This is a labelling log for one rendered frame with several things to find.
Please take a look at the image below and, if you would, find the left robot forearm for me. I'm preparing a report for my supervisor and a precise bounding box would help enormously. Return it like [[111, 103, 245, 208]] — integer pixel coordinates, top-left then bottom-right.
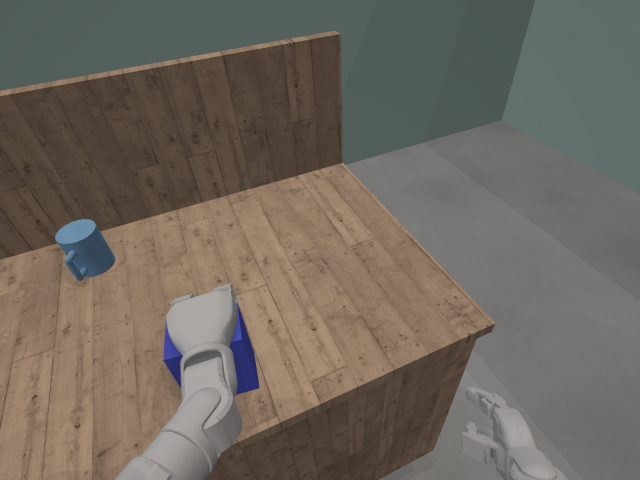
[[115, 343, 243, 480]]

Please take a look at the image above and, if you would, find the right robot forearm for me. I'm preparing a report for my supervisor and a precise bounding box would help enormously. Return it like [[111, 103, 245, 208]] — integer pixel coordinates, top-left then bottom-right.
[[505, 446, 568, 480]]

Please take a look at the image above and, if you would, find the robot left hand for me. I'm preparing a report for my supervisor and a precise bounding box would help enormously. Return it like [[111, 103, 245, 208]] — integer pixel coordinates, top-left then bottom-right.
[[166, 283, 238, 356]]

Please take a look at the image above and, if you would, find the table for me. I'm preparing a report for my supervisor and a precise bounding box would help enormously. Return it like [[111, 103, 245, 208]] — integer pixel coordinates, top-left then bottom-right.
[[0, 31, 496, 480]]

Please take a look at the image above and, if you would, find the sponge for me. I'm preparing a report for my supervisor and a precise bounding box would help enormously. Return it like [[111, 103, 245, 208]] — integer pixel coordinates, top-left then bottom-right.
[[163, 303, 260, 395]]

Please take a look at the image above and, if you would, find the robot right hand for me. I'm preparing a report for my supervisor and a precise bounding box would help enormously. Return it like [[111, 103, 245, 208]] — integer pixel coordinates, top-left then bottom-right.
[[462, 387, 538, 480]]

